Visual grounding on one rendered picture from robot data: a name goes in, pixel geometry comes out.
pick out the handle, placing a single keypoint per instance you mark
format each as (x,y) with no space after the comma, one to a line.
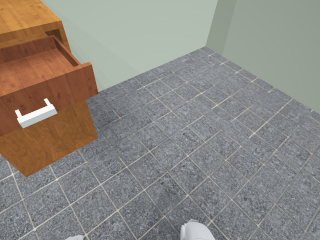
(36,116)

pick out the drawer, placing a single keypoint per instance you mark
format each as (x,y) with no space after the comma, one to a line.
(38,69)

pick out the right robot thigh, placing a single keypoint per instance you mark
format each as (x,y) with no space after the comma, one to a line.
(195,231)

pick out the cabinet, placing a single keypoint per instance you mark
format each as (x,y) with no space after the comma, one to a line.
(36,146)

